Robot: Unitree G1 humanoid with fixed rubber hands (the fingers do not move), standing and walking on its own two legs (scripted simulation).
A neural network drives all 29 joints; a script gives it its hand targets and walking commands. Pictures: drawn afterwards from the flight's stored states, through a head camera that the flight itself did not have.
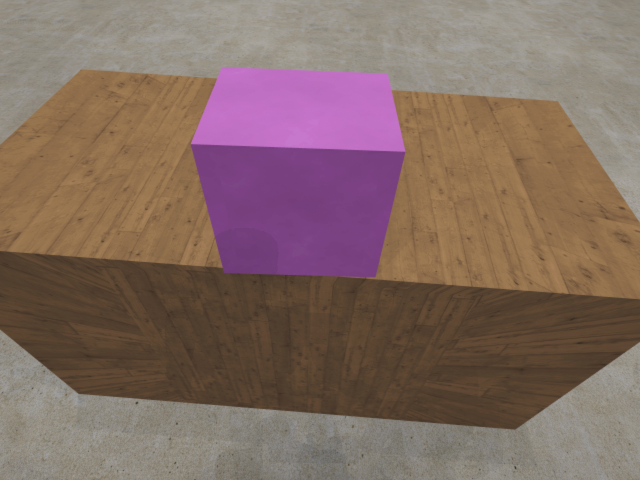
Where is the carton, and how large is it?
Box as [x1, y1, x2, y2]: [191, 67, 404, 276]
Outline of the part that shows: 222,67 192,139 191,146 224,272 375,276 404,155 404,147 387,74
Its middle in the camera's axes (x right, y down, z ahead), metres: -0.03 -0.10 +0.61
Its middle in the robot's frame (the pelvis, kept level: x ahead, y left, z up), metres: +0.55 +0.03 +0.08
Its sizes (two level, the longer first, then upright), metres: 0.253 0.201 0.253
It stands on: a pedestal, 0.71 m high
